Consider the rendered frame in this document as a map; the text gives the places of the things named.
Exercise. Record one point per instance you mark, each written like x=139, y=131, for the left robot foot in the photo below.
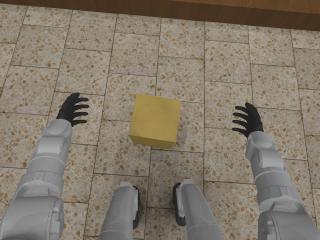
x=136, y=221

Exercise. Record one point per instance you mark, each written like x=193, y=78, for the carton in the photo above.
x=155, y=121

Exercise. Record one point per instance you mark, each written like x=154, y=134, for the robot left forearm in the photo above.
x=44, y=175

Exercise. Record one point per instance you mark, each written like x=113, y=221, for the robot left upper arm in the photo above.
x=34, y=218

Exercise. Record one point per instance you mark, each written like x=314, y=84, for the robot right shin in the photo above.
x=186, y=181

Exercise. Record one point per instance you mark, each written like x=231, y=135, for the robot right hand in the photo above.
x=253, y=120

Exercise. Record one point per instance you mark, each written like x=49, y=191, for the robot right upper arm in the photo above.
x=279, y=225

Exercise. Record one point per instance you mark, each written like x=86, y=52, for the robot right forearm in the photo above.
x=274, y=187

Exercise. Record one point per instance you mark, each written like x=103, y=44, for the robot left hand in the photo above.
x=68, y=107

